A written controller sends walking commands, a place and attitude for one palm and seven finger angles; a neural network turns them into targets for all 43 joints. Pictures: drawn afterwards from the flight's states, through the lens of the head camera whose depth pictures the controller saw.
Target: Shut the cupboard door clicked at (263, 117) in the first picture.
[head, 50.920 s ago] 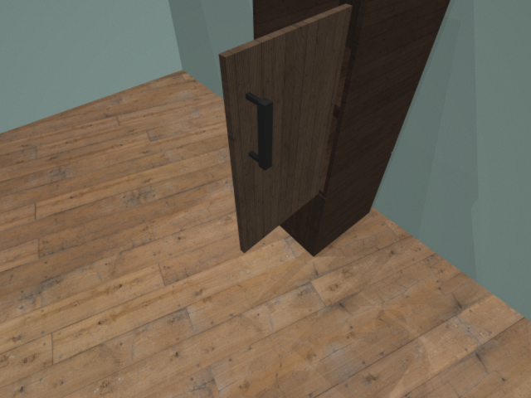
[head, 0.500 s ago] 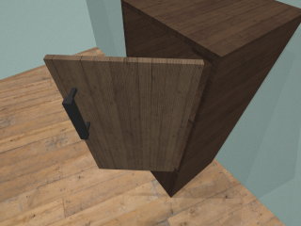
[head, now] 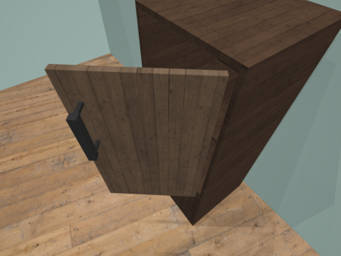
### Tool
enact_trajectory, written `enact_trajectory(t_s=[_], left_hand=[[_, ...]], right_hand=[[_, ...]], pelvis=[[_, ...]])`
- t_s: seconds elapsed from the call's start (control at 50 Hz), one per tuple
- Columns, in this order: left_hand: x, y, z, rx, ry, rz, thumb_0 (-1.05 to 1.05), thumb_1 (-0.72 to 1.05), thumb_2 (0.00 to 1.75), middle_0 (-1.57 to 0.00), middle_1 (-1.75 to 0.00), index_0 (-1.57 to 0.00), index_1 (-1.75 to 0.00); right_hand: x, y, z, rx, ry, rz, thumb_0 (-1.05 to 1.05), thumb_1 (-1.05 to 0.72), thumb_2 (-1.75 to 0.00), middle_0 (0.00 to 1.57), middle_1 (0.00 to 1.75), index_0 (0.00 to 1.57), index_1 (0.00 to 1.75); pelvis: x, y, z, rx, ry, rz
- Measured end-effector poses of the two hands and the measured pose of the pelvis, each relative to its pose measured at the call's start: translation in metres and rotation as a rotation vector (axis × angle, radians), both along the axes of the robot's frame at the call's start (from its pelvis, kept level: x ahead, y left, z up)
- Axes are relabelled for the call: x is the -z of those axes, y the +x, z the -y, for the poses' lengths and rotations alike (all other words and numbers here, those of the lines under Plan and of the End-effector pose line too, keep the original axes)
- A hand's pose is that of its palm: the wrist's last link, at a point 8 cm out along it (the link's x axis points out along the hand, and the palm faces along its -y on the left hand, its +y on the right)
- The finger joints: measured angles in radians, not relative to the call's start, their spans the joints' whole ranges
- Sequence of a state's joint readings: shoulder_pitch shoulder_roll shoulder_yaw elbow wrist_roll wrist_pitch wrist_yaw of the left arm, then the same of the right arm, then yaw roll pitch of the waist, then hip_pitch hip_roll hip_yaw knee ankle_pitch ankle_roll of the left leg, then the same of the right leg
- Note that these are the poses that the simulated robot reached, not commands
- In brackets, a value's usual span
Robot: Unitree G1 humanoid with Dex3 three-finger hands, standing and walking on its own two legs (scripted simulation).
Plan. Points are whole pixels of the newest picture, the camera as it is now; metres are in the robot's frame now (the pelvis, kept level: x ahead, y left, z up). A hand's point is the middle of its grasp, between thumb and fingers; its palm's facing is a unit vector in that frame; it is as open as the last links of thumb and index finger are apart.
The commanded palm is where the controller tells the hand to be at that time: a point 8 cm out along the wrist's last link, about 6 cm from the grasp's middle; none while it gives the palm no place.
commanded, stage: look again from close up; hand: left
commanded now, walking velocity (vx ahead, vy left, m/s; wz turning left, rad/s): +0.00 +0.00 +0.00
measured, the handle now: (87, 132) +0.36 +0.23 +0.08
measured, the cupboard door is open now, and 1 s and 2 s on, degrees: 51 51 51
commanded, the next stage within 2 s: raise the hand and make a fist in 0.32 s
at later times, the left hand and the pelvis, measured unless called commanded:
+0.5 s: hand out of the picture +0.04 +0.19 -0.15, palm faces +0.17 -0.96 -0.24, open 7.2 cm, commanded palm +0.09 +0.21 -0.07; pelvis -0.01 +0.00 -0.01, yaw +0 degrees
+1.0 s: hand out of the picture +0.08 +0.19 +0.00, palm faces +0.17 -0.98 -0.07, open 5.4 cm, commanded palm +0.09 +0.22 -0.01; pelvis -0.10 -0.02 -0.09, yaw +4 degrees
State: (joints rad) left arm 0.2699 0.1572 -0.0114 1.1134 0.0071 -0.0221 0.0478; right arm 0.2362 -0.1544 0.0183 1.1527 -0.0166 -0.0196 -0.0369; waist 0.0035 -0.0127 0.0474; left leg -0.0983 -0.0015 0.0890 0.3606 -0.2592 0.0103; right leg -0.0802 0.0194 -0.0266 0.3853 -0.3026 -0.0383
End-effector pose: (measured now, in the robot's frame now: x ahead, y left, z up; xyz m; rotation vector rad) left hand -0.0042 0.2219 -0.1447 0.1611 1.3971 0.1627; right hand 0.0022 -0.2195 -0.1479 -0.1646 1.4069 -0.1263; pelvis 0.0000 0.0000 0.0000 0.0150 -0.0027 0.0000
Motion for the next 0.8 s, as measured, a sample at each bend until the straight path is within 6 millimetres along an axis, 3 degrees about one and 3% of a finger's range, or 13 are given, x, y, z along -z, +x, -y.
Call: enact_trajectory(t_s=[0.44,0.48,0.54,0.62,0.66,0.72,0.8], left_hand=[[0.001,-0.016,0.010,-0.010,-0.011,-0.012,0.00,0.92,0.89,-0.20,-0.30,-0.20,-0.30],[-0.014,0.007,-0.004,-0.081,0.025,0.147,0.02,0.94,0.89,-0.21,-0.30,-0.21,-0.30],[-0.067,0.069,-0.019,-0.078,0.108,0.558,0.03,0.95,0.89,-0.22,-0.31,-0.21,-0.31],[-0.141,0.147,-0.009,0.005,0.101,1.039,0.02,0.94,0.89,-0.24,-0.35,-0.24,-0.34],[-0.163,0.170,0.004,0.057,0.035,1.245,0.02,0.94,0.89,-0.27,-0.37,-0.26,-0.37],[-0.163,0.169,0.025,0.123,-0.129,1.446,0.01,0.93,0.89,-0.31,-0.42,-0.31,-0.42],[-0.116,0.123,0.034,0.165,-0.237,1.376,0.00,0.92,0.89,-0.38,-0.49,-0.38,-0.49]], right_hand=[[-0.001,-0.012,0.002,0.004,0.005,-0.017,0.01,-0.93,-0.90,0.20,0.30,0.20,0.30],[-0.004,-0.005,0.008,0.006,-0.038,0.095,0.02,-0.93,-0.90,0.20,0.30,0.20,0.30],[-0.009,0.015,0.019,0.007,-0.056,0.314,0.02,-0.93,-0.90,0.20,0.30,0.20,0.30],[-0.012,0.052,0.032,-0.038,-0.045,0.546,0.02,-0.92,-0.90,0.20,0.30,0.20,0.30],[-0.017,0.071,0.037,-0.061,-0.048,0.645,0.02,-0.92,-0.90,0.20,0.30,0.20,0.30],[-0.031,0.093,0.043,-0.098,-0.057,0.756,0.02,-0.91,-0.90,0.20,0.30,0.20,0.30],[-0.046,0.112,0.048,-0.162,-0.081,0.848,0.01,-0.91,-0.90,0.20,0.30,0.20,0.30]], pelvis=[[0.000,-0.007,0.004,-0.004,-0.006,0.001],[0.004,-0.012,0.004,0.006,-0.008,0.002],[0.008,-0.016,0.004,-0.018,0.011,-0.004],[0.018,-0.030,0.002,-0.058,0.004,-0.037],[0.025,-0.041,0.004,-0.055,0.007,-0.076],[0.040,-0.056,0.012,-0.028,0.022,-0.128],[0.058,-0.072,0.019,-0.018,0.024,-0.147]])
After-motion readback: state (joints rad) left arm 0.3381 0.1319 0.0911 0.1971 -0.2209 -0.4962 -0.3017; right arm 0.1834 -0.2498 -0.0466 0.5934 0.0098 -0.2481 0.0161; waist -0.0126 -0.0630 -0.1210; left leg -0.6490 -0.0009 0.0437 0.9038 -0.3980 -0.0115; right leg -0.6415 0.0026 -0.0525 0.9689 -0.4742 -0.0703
